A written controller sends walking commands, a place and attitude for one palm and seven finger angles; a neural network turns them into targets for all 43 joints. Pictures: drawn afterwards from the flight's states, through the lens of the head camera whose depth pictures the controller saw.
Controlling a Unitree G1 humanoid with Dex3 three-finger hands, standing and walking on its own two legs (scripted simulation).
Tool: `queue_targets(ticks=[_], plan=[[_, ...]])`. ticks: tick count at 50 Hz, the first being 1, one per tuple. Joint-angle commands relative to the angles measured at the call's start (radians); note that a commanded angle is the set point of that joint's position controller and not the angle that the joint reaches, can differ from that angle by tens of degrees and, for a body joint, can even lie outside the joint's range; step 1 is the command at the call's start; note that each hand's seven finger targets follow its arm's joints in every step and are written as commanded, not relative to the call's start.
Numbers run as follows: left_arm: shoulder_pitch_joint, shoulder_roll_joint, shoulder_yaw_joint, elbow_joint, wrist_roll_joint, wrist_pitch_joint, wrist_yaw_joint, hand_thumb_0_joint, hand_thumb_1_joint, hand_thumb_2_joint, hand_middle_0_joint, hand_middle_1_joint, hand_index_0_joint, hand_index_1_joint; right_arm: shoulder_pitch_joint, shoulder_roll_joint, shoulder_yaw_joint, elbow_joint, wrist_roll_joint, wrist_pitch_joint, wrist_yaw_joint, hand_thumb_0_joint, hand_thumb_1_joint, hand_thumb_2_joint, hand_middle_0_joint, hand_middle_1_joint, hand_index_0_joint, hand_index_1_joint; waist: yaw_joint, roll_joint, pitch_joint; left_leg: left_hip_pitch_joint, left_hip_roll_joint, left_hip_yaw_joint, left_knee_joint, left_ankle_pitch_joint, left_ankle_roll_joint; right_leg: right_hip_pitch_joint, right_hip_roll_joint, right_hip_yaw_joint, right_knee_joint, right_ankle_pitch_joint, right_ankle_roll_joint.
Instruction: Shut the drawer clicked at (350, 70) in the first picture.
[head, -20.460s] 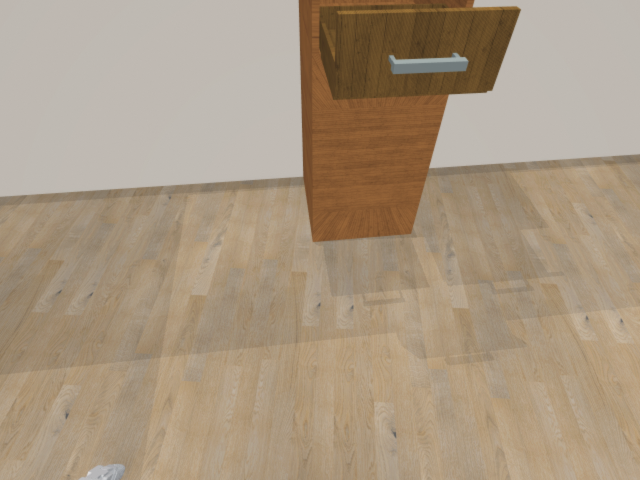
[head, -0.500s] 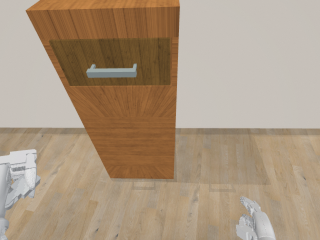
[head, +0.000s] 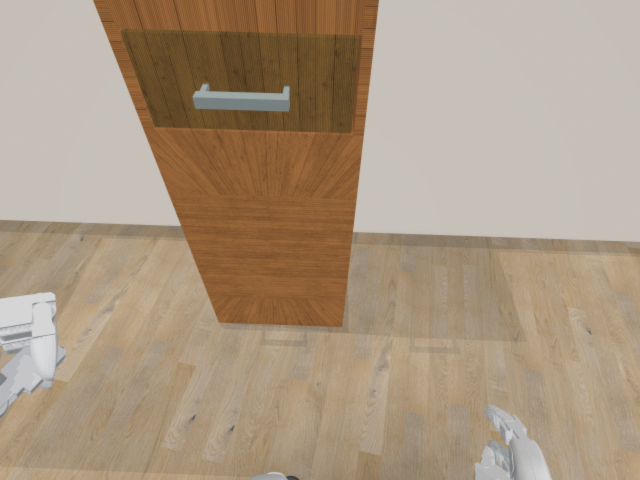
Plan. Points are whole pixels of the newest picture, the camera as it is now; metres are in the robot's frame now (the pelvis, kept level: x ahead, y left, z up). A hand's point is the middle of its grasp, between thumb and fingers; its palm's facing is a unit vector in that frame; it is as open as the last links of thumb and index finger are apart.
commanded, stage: step back with the hand held close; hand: left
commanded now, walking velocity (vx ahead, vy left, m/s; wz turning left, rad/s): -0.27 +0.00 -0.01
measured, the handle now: (244, 95) +0.69 +0.18 +0.12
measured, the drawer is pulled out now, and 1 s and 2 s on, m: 0.00 0.00 0.00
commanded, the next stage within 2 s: stop stepping back and stand still in 0.52 s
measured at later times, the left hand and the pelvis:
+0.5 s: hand out of the picture +0.09 +0.26 +0.19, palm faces +0.42 -0.81 -0.41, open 3.2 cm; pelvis -0.10 +0.01 -0.02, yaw +4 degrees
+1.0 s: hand out of the picture -0.05 +0.28 +0.19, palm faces +0.34 -0.83 -0.44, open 3.3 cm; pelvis -0.23 +0.05 +0.01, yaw +1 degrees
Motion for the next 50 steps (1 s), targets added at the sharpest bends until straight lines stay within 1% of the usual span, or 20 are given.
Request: queue_targets(ticks=[1, 9, 15, 18, 20, 23, 26, 28, 29, 30, 31, 32, 35, 37, 38, 39, 41, 45, 48, 50], plan=[[-0.012, 0.157, 0.125, -0.225, -0.006, -0.076, 0.019, 0.0, 0.9, 0.9, -1.4, -1.6, -1.4, -1.6, -0.098, -0.128, -0.052, -0.159, -0.008, -0.086, -0.013, 0.0, -0.9, -0.9, 0.2, 0.3, 0.2, 0.3, 0.0, 0.046, -0.11, -0.029, 0.083, -0.131, -0.211, -0.383, 0.018, 0.069, 0.011, 0.047, -0.053, -0.147, -0.021], [-0.017, 0.168, 0.15, -0.226, -0.002, -0.099, 0.009, 0.0, 0.9, 0.9, -1.4, -1.6, -1.4, -1.6, -0.104, -0.121, -0.059, -0.14, -0.014, -0.11, -0.005, 0.0, -0.9, -0.9, 0.2, 0.3, 0.2, 0.3, 0.002, 0.009, -0.118, -0.094, 0.074, -0.125, -0.159, -0.409, 0.018, 0.064, 0.003, 0.113, -0.036, -0.13, -0.035], [-0.111, 0.162, 0.101, -0.209, 0.001, -0.081, 0.033, 0.0, 0.9, 0.9, -1.4, -1.6, -1.4, -1.6, -0.073, -0.095, -0.064, -0.084, -0.016, -0.076, 0.004, 0.0, -0.9, -0.9, 0.2, 0.3, 0.2, 0.3, -0.032, -0.205, -0.082, 0.246, -0.034, -0.045, 0.25, -0.263, -0.044, -0.429, -0.196, 0.219, -0.246, -0.338, -0.113], [-0.133, 0.183, 0.11, -0.276, 0.0, -0.089, 0.035, 0.0, 0.9, 0.9, -1.4, -1.6, -1.4, -1.6, -0.07, -0.122, -0.057, -0.099, -0.015, -0.072, -0.012, 0.0, -0.9, -0.9, 0.2, 0.3, 0.2, 0.3, -0.04, 0.014, -0.049, 0.196, 0.082, -0.23, 0.0, -0.45, 0.001, -0.472, -0.059, 0.095, -0.024, -0.436, -0.05], [-0.142, 0.202, 0.168, -0.346, -0.003, -0.094, 0.032, 0.0, 0.9, 0.9, -1.4, -1.6, -1.4, -1.6, -0.122, -0.136, -0.064, -0.125, -0.04, -0.118, -0.011, 0.0, -0.9, -0.9, 0.2, 0.3, 0.2, 0.3, -0.005, 0.343, -0.154, -0.296, 0.323, -0.56, -0.502, -0.806, 0.094, 0.022, 0.159, 0.026, 0.662, -0.341, -0.015], [-0.104, 0.23, 0.196, -0.319, -0.034, -0.1, 0.027, 0.0, 0.9, 0.9, -1.4, -1.6, -1.4, -1.6, -0.119, -0.093, -0.094, -0.093, -0.032, -0.149, 0.027, 0.0, -0.9, -0.9, 0.2, 0.3, 0.2, 0.3, 0.023, 0.139, -0.219, -0.107, 0.243, -0.277, -0.337, -0.427, 0.064, -0.021, 0.127, 0.038, 0.776, -0.335, -0.022], [-0.059, 0.192, 0.158, -0.278, -0.053, -0.07, 0.029, 0.0, 0.9, 0.9, -1.4, -1.6, -1.4, -1.6, -0.137, -0.083, -0.086, -0.084, -0.012, -0.144, 0.056, 0.0, -0.9, -0.9, 0.2, 0.3, 0.2, 0.3, 0.021, 0.254, -0.229, -0.085, 0.197, -0.122, -0.372, -0.475, -0.028, 0.086, 0.124, -0.084, 0.494, -0.415, -0.062], [-0.044, 0.214, 0.178, -0.244, -0.073, -0.072, 0.02, 0.0, 0.9, 0.9, -1.4, -1.6, -1.4, -1.6, -0.122, -0.058, -0.072, -0.077, -0.017, -0.138, 0.055, 0.0, -0.9, -0.9, 0.2, 0.3, 0.2, 0.3, 0.019, 0.214, -0.224, -0.037, 0.21, -0.104, -0.301, -0.399, -0.095, 0.132, 0.061, -0.045, 0.098, -0.481, -0.106], [-0.073, 0.234, 0.179, -0.253, -0.061, -0.084, 0.01, 0.0, 0.9, 0.9, -1.4, -1.6, -1.4, -1.6, -0.091, -0.056, -0.075, -0.057, -0.013, -0.132, 0.051, 0.0, -0.9, -0.9, 0.2, 0.3, 0.2, 0.3, 0.01, 0.031, -0.194, 0.096, 0.116, 0.013, -0.009, -0.302, -0.142, -0.037, -0.077, 0.107, -0.171, -0.46, -0.154], [-0.087, 0.254, 0.175, -0.264, -0.046, -0.1, 0.008, 0.0, 0.9, 0.9, -1.4, -1.6, -1.4, -1.6, -0.078, -0.057, -0.081, -0.033, -0.008, -0.122, 0.047, 0.0, -0.9, -0.9, 0.2, 0.3, 0.2, 0.3, 0.003, -0.246, -0.125, 0.213, 0.017, -0.008, 0.494, -0.253, -0.159, -0.382, -0.343, 0.473, -0.368, -0.417, -0.229], [-0.164, 0.271, 0.176, -0.335, -0.036, -0.102, 0.007, 0.0, 0.9, 0.9, -1.4, -1.6, -1.4, -1.6, -0.143, -0.067, -0.056, -0.041, -0.036, -0.117, 0.049, 0.0, -0.9, -0.9, 0.2, 0.3, 0.2, 0.3, 0.018, -0.234, -0.05, 0.061, -0.067, -0.011, 0.797, -0.365, -0.142, -0.422, -0.37, 0.35, -0.323, -0.175, -0.268], [-0.212, 0.225, 0.14, -0.298, -0.034, -0.079, -0.012, 0.0, 0.9, 0.9, -1.4, -1.6, -1.4, -1.6, -0.147, -0.048, -0.032, -0.047, -0.036, -0.121, 0.049, 0.0, -0.9, -0.9, 0.2, 0.3, 0.2, 0.3, 0.022, -0.283, -0.074, -0.025, -0.063, -0.076, 0.901, -0.347, -0.115, -0.415, -0.37, 0.385, -0.319, -0.279, -0.272], [-0.225, 0.153, 0.096, -0.188, -0.013, -0.016, -0.012, 0.0, 0.9, 0.9, -1.4, -1.6, -1.4, -1.6, -0.141, -0.072, -0.034, -0.074, -0.016, -0.113, 0.0, 0.0, -0.9, -0.9, 0.2, 0.3, 0.2, 0.3, -0.015, -0.262, 0.074, 0.057, 0.055, -0.081, 0.33, -0.311, -0.047, -0.258, -0.226, 0.201, -0.134, -0.009, -0.157], [-0.27, 0.148, 0.084, -0.225, -0.002, -0.019, -0.008, 0.0, 0.9, 0.9, -1.4, -1.6, -1.4, -1.6, -0.108, -0.109, -0.031, -0.065, -0.016, -0.131, -0.015, 0.0, -0.9, -0.9, 0.2, 0.3, 0.2, 0.3, -0.029, 0.035, 0.031, 0.203, 0.016, -0.041, -0.118, -0.196, -0.047, -0.19, -0.12, 0.113, 0.059, -0.101, -0.08], [-0.253, 0.158, 0.107, -0.26, -0.002, -0.042, 0.001, 0.0, 0.9, 0.9, -1.4, -1.6, -1.4, -1.6, -0.087, -0.124, -0.03, -0.085, -0.02, -0.15, -0.012, 0.0, -0.9, -0.9, 0.2, 0.3, 0.2, 0.3, -0.007, 0.247, -0.033, 0.259, 0.166, -0.238, -0.217, -0.138, -0.006, -0.217, -0.031, 0.062, 0.19, -0.229, -0.031], [-0.287, 0.172, 0.105, -0.309, 0.002, -0.058, 0.007, 0.0, 0.9, 0.9, -1.4, -1.6, -1.4, -1.6, -0.066, -0.111, -0.03, -0.095, -0.025, -0.168, -0.004, 0.0, -0.9, -0.9, 0.2, 0.3, 0.2, 0.3, -0.009, 0.265, -0.087, 0.251, 0.277, -0.42, -0.306, -0.186, 0.052, -0.195, 0.026, 0.045, 0.333, -0.33, -0.017], [-0.186, 0.178, 0.134, -0.316, -0.012, -0.045, 0.006, 0.0, 0.9, 0.9, -1.4, -1.6, -1.4, -1.6, -0.08, -0.088, -0.043, -0.089, -0.025, -0.179, 0.019, 0.0, -0.9, -0.9, 0.2, 0.3, 0.2, 0.3, -0.019, 0.215, -0.156, 0.179, 0.285, -0.493, -0.433, -0.607, 0.013, -0.138, 0.039, 0.098, 0.512, -0.301, -0.017], [0.054, 0.129, 0.1, -0.357, -0.007, -0.004, 0.01, 0.0, 0.9, 0.9, -1.4, -1.6, -1.4, -1.6, -0.118, -0.091, -0.043, -0.122, -0.027, -0.149, 0.054, 0.0, -0.9, -0.9, 0.2, 0.3, 0.2, 0.3, 0.015, 0.192, -0.152, -0.022, 0.189, -0.169, -0.444, -0.574, -0.008, 0.111, 0.075, -0.06, 0.367, -0.279, -0.05], [0.063, 0.148, 0.105, -0.309, -0.006, 0.027, 0.025, 0.0, 0.9, 0.9, -1.4, -1.6, -1.4, -1.6, -0.113, -0.088, -0.041, -0.121, -0.034, -0.113, 0.031, 0.0, -0.9, -0.9, 0.2, 0.3, 0.2, 0.3, 0.014, 0.196, -0.123, -0.116, 0.138, -0.086, -0.352, -0.553, -0.053, 0.293, 0.103, -0.124, 0.086, -0.368, -0.089], [0.016, 0.185, 0.128, -0.282, 0.003, 0.047, 0.012, 0.0, 0.9, 0.9, -1.4, -1.6, -1.4, -1.6, -0.088, -0.065, -0.046, -0.099, -0.018, -0.085, 0.018, 0.0, -0.9, -0.9, 0.2, 0.3, 0.2, 0.3, 0.019, -0.122, -0.093, -0.095, -0.018, 0.13, 0.161, -0.344, -0.073, 0.196, -0.063, 0.048, -0.219, -0.261, -0.138]])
